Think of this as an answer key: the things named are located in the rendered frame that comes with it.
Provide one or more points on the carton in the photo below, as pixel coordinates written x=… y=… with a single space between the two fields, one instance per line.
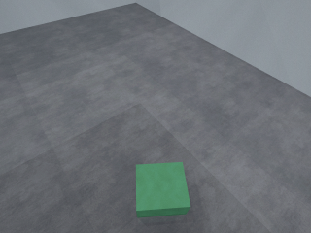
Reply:
x=161 y=190

